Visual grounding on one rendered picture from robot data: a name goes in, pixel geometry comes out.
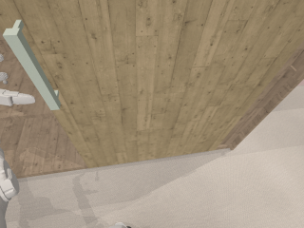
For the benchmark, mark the robot left upper arm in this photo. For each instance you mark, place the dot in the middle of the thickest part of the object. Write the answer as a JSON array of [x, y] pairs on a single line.
[[9, 187]]

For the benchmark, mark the robot left hand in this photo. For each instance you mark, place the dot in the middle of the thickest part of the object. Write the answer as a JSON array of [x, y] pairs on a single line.
[[13, 97]]

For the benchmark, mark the wardrobe door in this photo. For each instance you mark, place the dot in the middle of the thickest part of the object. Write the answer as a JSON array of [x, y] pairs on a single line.
[[280, 79], [141, 80]]

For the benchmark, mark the handle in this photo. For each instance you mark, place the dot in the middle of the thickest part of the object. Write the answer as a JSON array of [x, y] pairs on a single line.
[[299, 74], [20, 47]]

